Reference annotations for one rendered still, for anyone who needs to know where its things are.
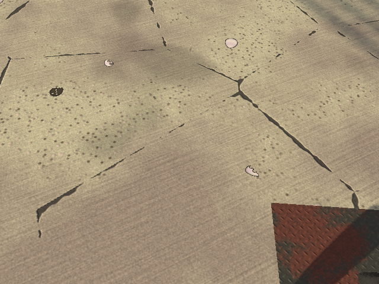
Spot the right robot hand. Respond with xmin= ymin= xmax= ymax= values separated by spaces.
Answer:
xmin=358 ymin=272 xmax=379 ymax=284

